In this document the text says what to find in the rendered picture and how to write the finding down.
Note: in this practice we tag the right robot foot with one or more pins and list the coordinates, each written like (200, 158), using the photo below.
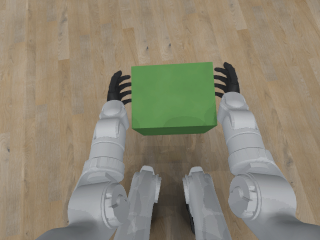
(191, 218)

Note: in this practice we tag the robot left hand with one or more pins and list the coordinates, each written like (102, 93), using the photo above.
(115, 88)

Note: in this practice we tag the right robot forearm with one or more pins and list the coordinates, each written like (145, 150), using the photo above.
(246, 149)

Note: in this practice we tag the left robot forearm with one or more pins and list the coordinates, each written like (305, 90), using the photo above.
(105, 161)

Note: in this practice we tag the carton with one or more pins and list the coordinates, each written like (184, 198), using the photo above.
(173, 99)

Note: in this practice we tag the robot right hand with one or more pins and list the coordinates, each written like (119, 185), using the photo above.
(231, 82)

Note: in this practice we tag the robot left upper arm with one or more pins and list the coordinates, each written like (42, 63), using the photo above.
(95, 211)

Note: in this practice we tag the robot left shin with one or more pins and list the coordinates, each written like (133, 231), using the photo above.
(145, 167)

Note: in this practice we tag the robot right upper arm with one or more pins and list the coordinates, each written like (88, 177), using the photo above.
(267, 205)

